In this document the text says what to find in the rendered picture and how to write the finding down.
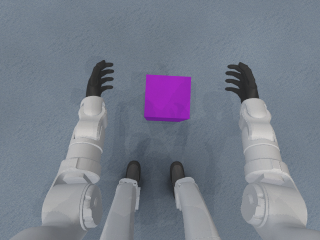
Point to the right robot shin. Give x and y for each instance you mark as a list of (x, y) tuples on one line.
[(185, 179)]

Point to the robot left foot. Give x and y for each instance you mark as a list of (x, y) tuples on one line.
[(133, 171)]

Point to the carton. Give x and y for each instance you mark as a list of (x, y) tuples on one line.
[(167, 98)]

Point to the left robot upper arm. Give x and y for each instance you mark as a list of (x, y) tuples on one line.
[(69, 212)]

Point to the left robot hand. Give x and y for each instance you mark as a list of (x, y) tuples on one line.
[(94, 86)]

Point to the robot right forearm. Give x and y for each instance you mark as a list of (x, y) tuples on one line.
[(263, 162)]

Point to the right robot upper arm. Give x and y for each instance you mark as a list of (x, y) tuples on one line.
[(276, 212)]

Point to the robot left forearm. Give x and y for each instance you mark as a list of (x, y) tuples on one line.
[(82, 163)]

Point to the right robot hand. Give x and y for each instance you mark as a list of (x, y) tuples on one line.
[(247, 85)]

